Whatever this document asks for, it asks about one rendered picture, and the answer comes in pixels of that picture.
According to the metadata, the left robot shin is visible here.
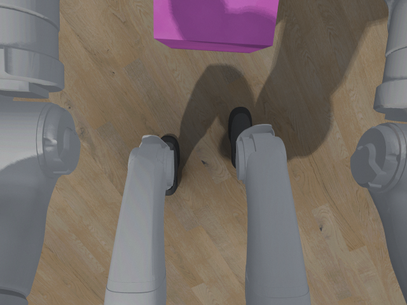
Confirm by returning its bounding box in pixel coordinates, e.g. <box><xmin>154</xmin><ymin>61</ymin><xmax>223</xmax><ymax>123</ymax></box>
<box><xmin>128</xmin><ymin>135</ymin><xmax>171</xmax><ymax>189</ymax></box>

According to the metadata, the robot right forearm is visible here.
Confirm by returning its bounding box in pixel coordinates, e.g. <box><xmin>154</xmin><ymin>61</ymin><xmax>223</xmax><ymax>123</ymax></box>
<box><xmin>373</xmin><ymin>0</ymin><xmax>407</xmax><ymax>122</ymax></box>

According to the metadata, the robot left foot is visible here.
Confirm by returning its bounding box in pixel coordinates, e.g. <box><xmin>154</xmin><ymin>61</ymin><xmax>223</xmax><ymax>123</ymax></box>
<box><xmin>161</xmin><ymin>135</ymin><xmax>180</xmax><ymax>196</ymax></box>

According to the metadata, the right robot upper arm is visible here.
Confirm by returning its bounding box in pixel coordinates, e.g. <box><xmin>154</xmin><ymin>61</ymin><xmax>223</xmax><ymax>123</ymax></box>
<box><xmin>350</xmin><ymin>122</ymin><xmax>407</xmax><ymax>304</ymax></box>

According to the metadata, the left robot upper arm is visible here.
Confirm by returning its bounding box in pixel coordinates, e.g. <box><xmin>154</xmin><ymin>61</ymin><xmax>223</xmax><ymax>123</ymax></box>
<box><xmin>0</xmin><ymin>100</ymin><xmax>81</xmax><ymax>305</ymax></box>

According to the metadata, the carton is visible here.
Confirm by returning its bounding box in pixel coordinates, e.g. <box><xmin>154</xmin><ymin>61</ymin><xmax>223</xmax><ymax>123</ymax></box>
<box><xmin>153</xmin><ymin>0</ymin><xmax>279</xmax><ymax>53</ymax></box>

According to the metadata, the robot left forearm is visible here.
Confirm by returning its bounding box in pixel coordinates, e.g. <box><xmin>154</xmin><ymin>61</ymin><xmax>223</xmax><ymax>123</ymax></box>
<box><xmin>0</xmin><ymin>0</ymin><xmax>65</xmax><ymax>101</ymax></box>

